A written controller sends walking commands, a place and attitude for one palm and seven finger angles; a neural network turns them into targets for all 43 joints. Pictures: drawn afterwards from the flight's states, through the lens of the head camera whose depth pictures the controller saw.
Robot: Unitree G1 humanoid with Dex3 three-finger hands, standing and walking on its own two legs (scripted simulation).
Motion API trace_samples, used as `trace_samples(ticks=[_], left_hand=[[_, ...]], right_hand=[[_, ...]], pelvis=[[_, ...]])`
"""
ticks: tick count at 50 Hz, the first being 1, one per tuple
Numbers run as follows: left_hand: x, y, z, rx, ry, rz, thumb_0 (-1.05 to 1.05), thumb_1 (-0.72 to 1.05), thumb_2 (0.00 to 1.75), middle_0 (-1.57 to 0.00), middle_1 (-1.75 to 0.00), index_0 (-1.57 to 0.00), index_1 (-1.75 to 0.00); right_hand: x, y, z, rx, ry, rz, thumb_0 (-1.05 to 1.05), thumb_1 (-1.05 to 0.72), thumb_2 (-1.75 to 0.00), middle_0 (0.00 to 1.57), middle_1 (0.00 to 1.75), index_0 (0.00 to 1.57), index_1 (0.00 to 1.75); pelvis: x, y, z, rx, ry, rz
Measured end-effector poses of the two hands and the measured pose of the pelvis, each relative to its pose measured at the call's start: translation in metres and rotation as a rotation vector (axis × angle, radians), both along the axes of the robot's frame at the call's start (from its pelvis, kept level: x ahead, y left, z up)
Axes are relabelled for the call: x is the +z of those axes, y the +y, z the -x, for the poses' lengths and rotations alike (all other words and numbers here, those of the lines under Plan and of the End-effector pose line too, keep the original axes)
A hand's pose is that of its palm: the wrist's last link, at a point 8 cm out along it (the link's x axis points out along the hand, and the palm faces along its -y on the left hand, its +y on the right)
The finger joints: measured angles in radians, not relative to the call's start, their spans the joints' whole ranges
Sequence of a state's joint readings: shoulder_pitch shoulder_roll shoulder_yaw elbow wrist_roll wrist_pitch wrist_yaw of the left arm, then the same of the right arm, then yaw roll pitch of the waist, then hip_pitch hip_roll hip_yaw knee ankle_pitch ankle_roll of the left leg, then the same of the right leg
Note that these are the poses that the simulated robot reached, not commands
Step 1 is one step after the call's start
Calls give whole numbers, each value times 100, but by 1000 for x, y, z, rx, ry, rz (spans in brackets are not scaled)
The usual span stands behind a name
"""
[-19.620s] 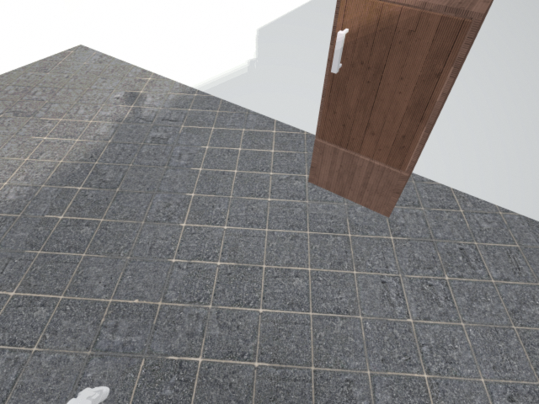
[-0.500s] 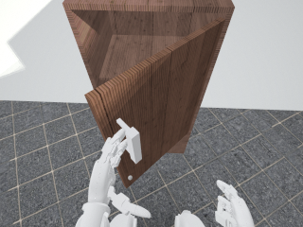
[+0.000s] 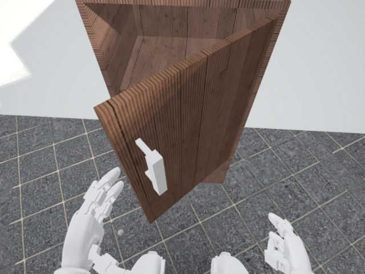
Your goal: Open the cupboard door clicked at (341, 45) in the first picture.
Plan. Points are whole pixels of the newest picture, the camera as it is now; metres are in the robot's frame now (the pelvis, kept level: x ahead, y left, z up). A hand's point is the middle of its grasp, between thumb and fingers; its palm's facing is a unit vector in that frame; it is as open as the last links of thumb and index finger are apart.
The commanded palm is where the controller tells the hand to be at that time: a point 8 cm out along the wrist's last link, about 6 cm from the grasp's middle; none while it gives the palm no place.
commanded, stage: slide the hand sideways off the handle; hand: left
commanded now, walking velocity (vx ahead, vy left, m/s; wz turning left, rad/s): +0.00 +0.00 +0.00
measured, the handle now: (151, 168) +0.31 +0.09 +0.07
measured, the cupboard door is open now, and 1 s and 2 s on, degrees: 44 44 44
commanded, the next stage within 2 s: draw the hand back to the body in 0.12 s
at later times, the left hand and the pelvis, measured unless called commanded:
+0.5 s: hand (79, 234) +0.18 +0.17 +0.11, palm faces +0.01 -1.00 -0.05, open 16.3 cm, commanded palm +0.14 +0.23 +0.11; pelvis +0.00 +0.02 +0.02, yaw +0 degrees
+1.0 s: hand (17, 211) +0.19 +0.24 +0.17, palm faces +0.25 -0.90 -0.37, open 14.1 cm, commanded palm +0.15 +0.29 +0.20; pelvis +0.02 +0.03 +0.07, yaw +0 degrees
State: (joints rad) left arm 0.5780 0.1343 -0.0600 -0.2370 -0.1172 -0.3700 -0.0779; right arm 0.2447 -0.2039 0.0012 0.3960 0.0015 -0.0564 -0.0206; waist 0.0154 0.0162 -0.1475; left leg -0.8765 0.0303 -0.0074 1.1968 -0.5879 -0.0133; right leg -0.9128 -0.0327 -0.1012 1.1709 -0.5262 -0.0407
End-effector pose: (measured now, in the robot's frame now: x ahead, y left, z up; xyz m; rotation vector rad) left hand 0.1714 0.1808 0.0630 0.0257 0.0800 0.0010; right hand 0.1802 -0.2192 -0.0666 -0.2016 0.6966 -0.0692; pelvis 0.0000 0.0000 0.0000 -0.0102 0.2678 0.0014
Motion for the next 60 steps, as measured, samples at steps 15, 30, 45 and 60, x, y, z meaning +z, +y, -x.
trace_samples(ticks=[15,30,45,60], left_hand=[[0,19,13,-65,-40,21,-1,-50,30,-15,-30,-16,-30],[54,51,19,-13,-27,-14,-1,-50,30,-15,-30,-15,-30],[112,92,14,204,-3,-294,-1,-28,39,-16,-30,-16,-30],[169,125,3,372,-104,-416,0,22,61,-18,-30,-19,-30]], right_hand=[[-1,4,-3,3,-54,34,2,-91,-90,20,30,20,30],[40,28,9,-13,-88,-2,2,-91,-90,21,30,20,30],[69,36,-5,-38,-118,8,2,-91,-90,20,30,20,30],[84,45,-17,27,-92,10,2,-91,-90,21,30,21,30]], pelvis=[[-11,9,11,10,1,21],[24,23,3,10,-90,31],[56,33,-16,-1,-179,28],[84,33,-26,-3,-288,11]])
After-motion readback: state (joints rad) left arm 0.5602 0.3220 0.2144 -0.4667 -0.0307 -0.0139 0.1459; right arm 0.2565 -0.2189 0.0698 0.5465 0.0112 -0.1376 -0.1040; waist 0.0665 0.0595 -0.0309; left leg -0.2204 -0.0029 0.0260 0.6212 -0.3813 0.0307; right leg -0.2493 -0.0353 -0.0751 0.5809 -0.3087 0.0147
